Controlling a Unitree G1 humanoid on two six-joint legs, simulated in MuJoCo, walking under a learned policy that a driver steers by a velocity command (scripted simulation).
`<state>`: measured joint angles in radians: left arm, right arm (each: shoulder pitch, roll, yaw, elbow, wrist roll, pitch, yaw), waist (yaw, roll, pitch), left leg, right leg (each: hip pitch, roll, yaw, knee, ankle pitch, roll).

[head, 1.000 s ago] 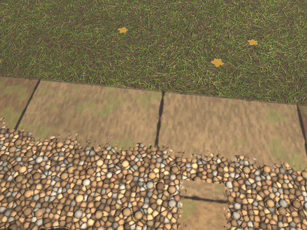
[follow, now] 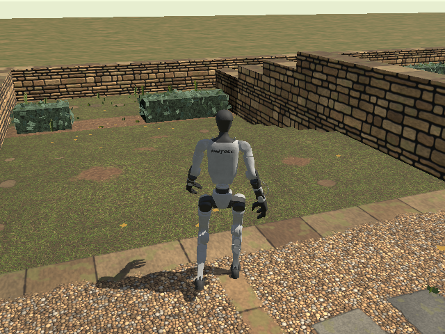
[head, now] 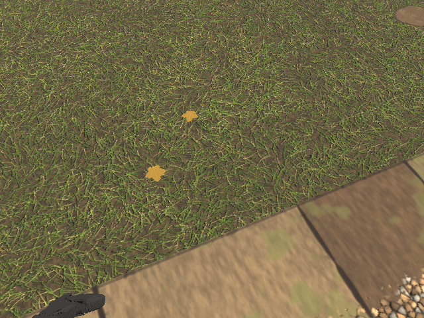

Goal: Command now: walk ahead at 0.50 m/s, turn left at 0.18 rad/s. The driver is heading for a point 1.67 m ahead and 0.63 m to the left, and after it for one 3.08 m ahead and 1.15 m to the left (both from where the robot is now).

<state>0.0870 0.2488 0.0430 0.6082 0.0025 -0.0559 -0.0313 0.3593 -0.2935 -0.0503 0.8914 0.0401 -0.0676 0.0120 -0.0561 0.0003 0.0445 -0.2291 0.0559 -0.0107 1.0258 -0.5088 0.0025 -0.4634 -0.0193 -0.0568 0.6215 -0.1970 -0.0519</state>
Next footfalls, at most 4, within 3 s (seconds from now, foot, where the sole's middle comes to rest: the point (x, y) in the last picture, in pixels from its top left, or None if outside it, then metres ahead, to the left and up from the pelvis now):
0.46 left None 0.39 0.18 -0.76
0.92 right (203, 263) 0.62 0.04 -0.76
1.46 left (68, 266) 0.71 0.54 -0.93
1.98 right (96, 180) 1.09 0.48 -0.93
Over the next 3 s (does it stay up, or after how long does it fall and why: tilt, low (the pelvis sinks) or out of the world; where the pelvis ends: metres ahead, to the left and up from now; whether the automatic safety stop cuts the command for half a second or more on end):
stays up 1.44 0.54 -0.17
